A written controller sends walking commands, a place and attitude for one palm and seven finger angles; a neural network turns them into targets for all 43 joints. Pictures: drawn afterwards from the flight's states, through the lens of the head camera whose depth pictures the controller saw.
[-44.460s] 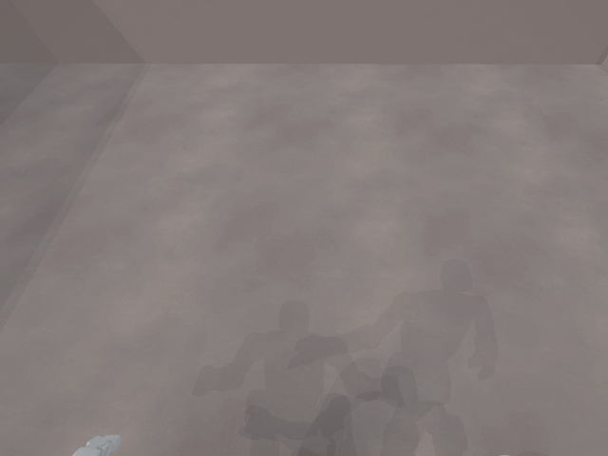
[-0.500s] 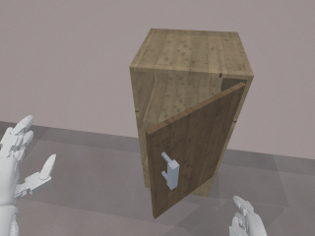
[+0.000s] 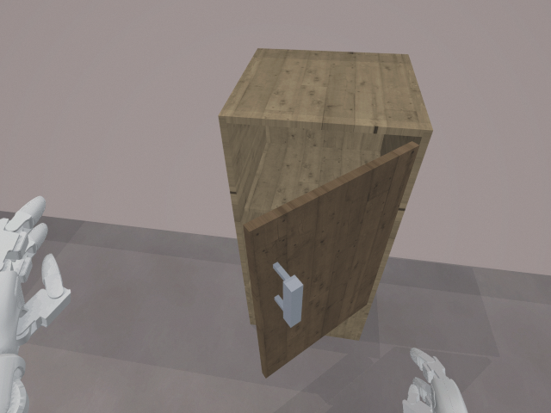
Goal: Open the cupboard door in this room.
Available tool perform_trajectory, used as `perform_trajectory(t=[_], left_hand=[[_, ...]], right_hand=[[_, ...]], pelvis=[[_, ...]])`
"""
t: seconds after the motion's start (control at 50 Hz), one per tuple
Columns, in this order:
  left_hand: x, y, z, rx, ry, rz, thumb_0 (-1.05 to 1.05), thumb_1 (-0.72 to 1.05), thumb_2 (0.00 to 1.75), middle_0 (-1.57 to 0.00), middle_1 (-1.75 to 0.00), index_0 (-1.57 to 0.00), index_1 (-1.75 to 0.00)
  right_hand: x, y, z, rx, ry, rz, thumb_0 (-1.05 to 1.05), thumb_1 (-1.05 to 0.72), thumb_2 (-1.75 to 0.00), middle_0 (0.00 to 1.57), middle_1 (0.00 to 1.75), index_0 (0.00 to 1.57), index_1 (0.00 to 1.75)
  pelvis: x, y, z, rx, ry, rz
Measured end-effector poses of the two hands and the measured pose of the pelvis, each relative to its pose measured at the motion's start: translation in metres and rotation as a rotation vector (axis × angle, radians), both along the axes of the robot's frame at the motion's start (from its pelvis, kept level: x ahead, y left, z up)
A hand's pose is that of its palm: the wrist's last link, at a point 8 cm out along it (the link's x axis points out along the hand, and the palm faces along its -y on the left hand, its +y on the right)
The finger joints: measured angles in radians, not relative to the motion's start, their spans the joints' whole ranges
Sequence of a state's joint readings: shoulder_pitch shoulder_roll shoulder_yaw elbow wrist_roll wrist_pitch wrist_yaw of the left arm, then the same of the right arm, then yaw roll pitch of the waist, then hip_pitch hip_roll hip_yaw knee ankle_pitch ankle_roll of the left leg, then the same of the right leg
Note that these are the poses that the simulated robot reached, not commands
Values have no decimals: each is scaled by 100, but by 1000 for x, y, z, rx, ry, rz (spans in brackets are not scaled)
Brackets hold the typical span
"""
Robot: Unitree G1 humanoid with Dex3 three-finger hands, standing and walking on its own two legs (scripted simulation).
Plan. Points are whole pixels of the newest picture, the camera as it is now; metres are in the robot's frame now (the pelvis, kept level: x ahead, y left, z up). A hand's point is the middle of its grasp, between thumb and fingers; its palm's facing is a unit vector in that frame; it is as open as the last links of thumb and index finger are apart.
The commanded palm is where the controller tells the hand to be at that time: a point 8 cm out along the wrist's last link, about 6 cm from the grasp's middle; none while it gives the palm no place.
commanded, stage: step back with the hand held close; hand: left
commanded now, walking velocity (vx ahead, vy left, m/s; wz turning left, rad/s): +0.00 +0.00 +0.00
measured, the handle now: (285, 293) +0.34 +0.03 -0.05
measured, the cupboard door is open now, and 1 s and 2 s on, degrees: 44 44 44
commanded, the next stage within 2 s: stop stepping back and stand still in 1.50 s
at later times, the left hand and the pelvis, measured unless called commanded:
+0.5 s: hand (42, 315) +0.16 +0.28 +0.15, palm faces +0.37 -0.77 -0.52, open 7.4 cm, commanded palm +0.10 +0.31 +0.17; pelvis -0.04 +0.02 +0.00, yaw -1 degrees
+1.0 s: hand out of the picture +0.11 +0.29 +0.16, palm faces +0.45 -0.73 -0.51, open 7.4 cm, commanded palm +0.03 +0.33 +0.17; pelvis -0.10 +0.02 -0.03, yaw +1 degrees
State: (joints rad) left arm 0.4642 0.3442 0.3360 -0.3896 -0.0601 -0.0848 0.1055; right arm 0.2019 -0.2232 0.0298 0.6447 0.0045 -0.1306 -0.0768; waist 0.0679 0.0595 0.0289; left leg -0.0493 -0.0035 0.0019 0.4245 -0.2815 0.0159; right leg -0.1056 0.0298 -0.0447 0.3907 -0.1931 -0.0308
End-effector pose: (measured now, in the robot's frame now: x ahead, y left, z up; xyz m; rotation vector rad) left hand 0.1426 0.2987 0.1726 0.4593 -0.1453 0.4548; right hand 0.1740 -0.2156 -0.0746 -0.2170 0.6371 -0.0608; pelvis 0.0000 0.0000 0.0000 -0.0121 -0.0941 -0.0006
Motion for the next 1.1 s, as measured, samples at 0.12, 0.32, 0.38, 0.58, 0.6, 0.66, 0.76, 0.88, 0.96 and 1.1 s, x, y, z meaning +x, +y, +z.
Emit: perform_trajectory(t=[0.12,0.32,0.38,0.58,0.6,0.66,0.76,0.88,0.96,1.1], left_hand=[[2,2,1,22,-6,-1,2,89,90,-21,-30,-21,-30],[3,2,0,96,45,-89,2,89,90,-21,-30,-21,-30],[-2,5,2,118,46,-101,2,89,90,-21,-30,-21,-30],[-35,17,0,146,10,-86,2,89,90,-21,-30,-21,-30],[-39,18,-1,149,3,-84,2,89,90,-21,-30,-21,-30],[-50,20,-2,159,-22,-74,2,89,90,-21,-30,-21,-30],[-62,22,-3,163,-74,-59,2,89,90,-21,-30,-21,-30],[-70,21,-1,161,-124,-76,2,89,90,-21,-30,-21,-30],[-75,21,2,202,-140,-90,2,89,90,-21,-30,-21,-30],[-90,22,1,237,-154,-65,2,89,90,-21,-30,-21,-30]], right_hand=[[-2,-4,2,0,5,-9,1,-90,-90,20,30,20,30],[-28,-25,3,-48,57,-119,1,-90,-90,20,30,20,30],[-39,-26,2,-56,72,-143,1,-90,-90,20,30,20,30],[-73,-11,-1,-54,68,-139,1,-90,-90,20,30,20,30],[-76,-9,-2,-53,65,-135,1,-90,-90,20,30,20,30],[-85,-4,-5,-54,59,-120,1,-90,-90,20,30,20,30],[-98,0,-11,-60,59,-102,1,-90,-90,20,30,20,30],[-114,0,-13,-78,71,-101,1,-90,-90,20,30,20,30],[-122,-2,-15,-88,73,-105,1,-90,-90,20,30,20,30],[-124,-8,-24,-88,70,-94,1,-90,-90,20,30,20,30]], pelvis=[[-4,-2,0,-8,22,2],[-18,9,0,3,83,-15],[-25,12,-1,6,86,-18],[-57,21,-9,10,81,-21],[-60,22,-10,11,80,-20],[-68,23,-14,9,76,-17],[-80,24,-20,4,70,-12],[-91,25,-23,-1,74,-3],[-97,25,-27,1,72,15],[-106,21,-35,9,64,20]])
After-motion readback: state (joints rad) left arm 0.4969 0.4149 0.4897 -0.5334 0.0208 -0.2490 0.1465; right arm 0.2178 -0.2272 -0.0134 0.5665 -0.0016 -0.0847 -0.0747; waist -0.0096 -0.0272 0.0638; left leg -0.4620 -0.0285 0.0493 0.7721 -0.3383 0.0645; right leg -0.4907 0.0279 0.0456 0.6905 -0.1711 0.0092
